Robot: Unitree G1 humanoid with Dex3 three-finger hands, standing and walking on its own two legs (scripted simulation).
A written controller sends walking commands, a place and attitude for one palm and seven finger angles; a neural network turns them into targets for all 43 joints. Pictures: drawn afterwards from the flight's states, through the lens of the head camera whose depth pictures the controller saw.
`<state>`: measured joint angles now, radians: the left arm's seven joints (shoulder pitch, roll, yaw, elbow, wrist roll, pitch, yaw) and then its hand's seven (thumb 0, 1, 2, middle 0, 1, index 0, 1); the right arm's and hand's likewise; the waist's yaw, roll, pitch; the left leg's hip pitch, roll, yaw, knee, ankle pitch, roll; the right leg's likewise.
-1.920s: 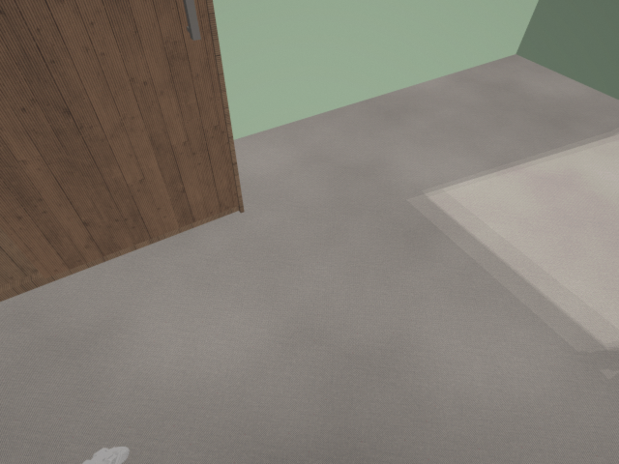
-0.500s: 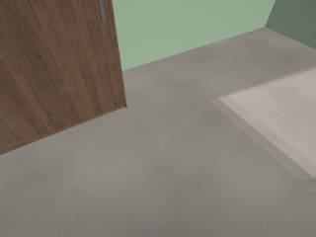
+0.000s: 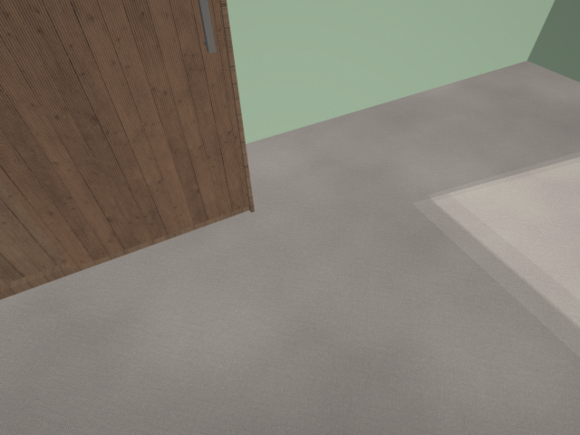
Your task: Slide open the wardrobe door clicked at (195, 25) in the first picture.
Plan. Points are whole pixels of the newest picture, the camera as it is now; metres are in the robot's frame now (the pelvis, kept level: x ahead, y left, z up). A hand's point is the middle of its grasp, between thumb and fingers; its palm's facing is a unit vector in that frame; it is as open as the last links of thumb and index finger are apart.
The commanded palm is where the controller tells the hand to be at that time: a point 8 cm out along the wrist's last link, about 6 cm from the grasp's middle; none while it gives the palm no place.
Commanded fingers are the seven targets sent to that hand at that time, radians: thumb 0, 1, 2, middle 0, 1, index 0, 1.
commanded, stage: walk to a spot facing it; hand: right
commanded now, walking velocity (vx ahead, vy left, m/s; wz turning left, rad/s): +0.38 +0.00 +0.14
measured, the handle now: (200, 0) +1.18 +0.32 +0.19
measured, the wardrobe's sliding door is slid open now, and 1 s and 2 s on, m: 0.00 0.00 0.00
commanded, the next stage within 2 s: turn to face it in 0.78 s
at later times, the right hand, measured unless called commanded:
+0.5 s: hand (381, 386) +0.25 -0.14 -0.16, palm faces -0.02 +0.98 -0.20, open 7.3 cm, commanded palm none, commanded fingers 0.00 -0.90 -0.90 0.20 0.30 0.20 0.30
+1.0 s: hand (396, 311) +0.39 -0.18 -0.16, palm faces +0.00 +0.99 -0.14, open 7.4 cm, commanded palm none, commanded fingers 0.00 -0.90 -0.90 0.20 0.30 0.20 0.30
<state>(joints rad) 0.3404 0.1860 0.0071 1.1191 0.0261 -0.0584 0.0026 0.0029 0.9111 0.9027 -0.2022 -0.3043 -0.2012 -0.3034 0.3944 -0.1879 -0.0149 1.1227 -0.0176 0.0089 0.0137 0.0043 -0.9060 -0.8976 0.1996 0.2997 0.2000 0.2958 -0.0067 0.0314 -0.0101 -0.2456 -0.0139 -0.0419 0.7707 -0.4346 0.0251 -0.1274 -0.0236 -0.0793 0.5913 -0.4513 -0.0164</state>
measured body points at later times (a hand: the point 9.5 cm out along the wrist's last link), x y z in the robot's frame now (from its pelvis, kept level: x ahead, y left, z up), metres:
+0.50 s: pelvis +0.19 +0.04 +0.01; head +0.19 +0.04 +0.46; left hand +0.17 +0.28 -0.15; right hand +0.25 -0.19 -0.15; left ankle +0.21 +0.14 -0.72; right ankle +0.21 -0.09 -0.66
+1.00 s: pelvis +0.38 -0.01 +0.02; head +0.40 -0.03 +0.47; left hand +0.37 +0.22 -0.12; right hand +0.39 -0.24 -0.15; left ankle +0.42 +0.14 -0.65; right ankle +0.37 -0.09 -0.72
